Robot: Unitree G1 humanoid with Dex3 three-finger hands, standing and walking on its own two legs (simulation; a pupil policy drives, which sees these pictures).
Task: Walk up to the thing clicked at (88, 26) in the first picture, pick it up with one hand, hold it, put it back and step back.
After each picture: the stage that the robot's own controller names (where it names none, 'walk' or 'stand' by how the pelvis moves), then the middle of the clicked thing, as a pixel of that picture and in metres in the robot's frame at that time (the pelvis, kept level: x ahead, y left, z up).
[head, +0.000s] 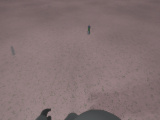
stand; (88, 30) +2.35 +0.14 -0.65
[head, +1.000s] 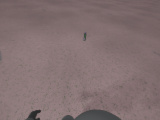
walk; (84, 37) +2.22 +0.16 -0.65
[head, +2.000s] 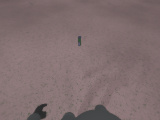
walk; (79, 41) +1.60 +0.25 -0.65
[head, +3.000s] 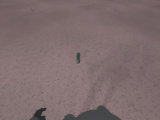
walk; (78, 58) +1.10 +0.21 -0.65
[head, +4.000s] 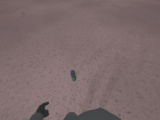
walk; (73, 75) +0.65 +0.25 -0.63
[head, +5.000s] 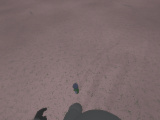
walk; (76, 88) +0.43 +0.22 -0.64
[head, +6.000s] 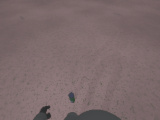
stand; (72, 98) +0.35 +0.21 -0.65
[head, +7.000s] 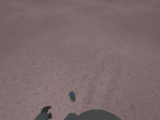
stand; (72, 97) +0.36 +0.20 -0.66
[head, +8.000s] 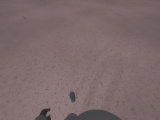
stand; (72, 97) +0.37 +0.20 -0.66
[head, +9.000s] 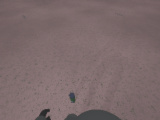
stand; (72, 98) +0.36 +0.20 -0.66
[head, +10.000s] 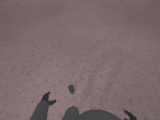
go down; (71, 89) +0.37 +0.20 -0.64
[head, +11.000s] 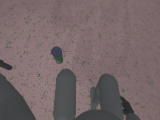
go down; (58, 56) +0.43 +0.27 -0.23
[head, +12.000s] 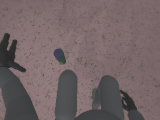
close in; (60, 58) +0.42 +0.26 -0.25
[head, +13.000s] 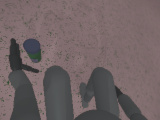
close in; (34, 53) +0.40 +0.31 -0.15
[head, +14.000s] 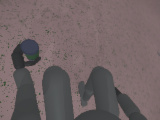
close; (32, 53) +0.39 +0.31 -0.15
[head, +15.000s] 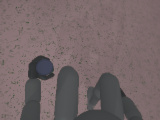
lift; (47, 68) +0.28 +0.29 -0.10
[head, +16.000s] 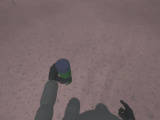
lift; (65, 74) +0.31 +0.17 +0.05
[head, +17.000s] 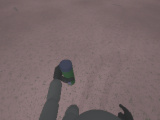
hold; (68, 74) +0.32 +0.16 +0.02
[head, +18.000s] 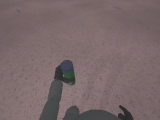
crouch; (69, 74) +0.32 +0.16 +0.02
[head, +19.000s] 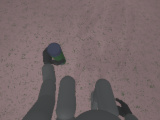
crouch; (58, 56) +0.43 +0.22 -0.06
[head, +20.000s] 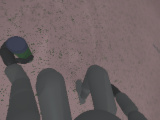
lower; (23, 52) +0.41 +0.31 -0.16
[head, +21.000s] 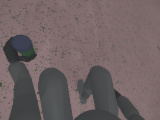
lower; (27, 50) +0.41 +0.32 -0.16
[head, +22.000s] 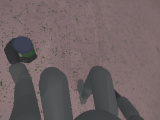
lower; (27, 51) +0.40 +0.31 -0.16
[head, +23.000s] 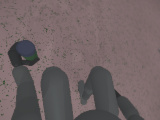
lower; (30, 54) +0.38 +0.31 -0.16
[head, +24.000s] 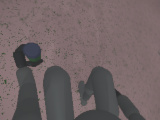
loosen; (34, 56) +0.38 +0.30 -0.16
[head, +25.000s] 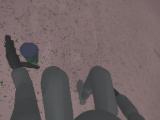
withdraw; (31, 56) +0.38 +0.30 -0.16
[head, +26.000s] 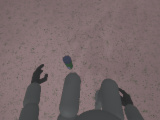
walk; (68, 63) +0.43 +0.24 -0.30
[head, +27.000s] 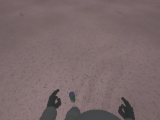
stand; (72, 97) +0.35 +0.18 -0.59
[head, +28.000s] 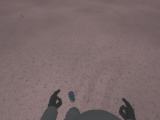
stand; (71, 97) +0.36 +0.20 -0.60
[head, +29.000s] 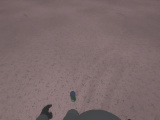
stand; (73, 96) +0.36 +0.19 -0.63
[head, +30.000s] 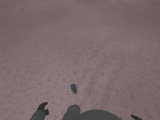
walk; (74, 89) +0.40 +0.20 -0.63
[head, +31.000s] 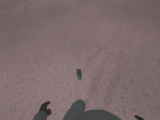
walk; (79, 74) +0.62 +0.19 -0.63
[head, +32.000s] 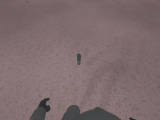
stand; (78, 59) +0.94 +0.19 -0.63
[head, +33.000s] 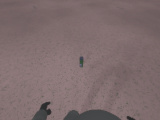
stand; (81, 62) +0.96 +0.17 -0.65
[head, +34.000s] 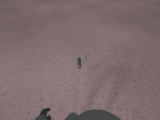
stand; (79, 63) +0.97 +0.20 -0.66
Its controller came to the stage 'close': yes
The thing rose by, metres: 0.67
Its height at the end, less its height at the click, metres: +0.00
